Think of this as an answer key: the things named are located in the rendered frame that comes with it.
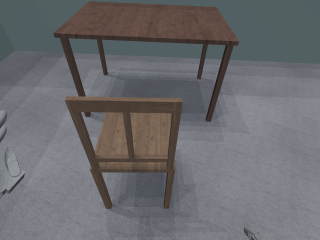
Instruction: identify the chair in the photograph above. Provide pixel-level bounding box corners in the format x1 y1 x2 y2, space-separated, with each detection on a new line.
65 96 183 209

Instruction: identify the right robot hand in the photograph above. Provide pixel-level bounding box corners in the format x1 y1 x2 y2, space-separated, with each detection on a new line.
244 226 265 240

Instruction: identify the table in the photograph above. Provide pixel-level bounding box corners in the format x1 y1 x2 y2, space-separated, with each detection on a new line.
53 1 239 122

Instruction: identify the left robot hand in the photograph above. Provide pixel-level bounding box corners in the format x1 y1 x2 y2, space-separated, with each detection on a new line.
0 109 25 198

